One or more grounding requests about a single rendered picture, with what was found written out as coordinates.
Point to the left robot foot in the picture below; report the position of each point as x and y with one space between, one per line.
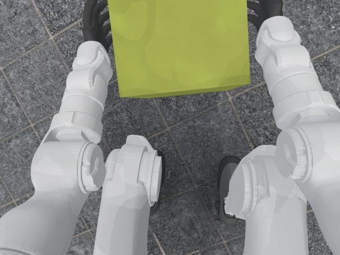
155 207

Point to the robot left forearm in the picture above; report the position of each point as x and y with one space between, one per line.
79 117

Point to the carton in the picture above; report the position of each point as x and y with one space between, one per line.
169 48

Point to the right robot hand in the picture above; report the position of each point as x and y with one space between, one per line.
264 9

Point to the left robot hand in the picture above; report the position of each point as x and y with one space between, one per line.
93 23

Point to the right robot upper arm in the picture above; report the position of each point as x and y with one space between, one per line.
309 154

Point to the left robot upper arm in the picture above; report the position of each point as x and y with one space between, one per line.
64 173

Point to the left robot thigh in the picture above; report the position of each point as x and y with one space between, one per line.
122 227

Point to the robot right forearm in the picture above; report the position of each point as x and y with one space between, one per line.
291 79

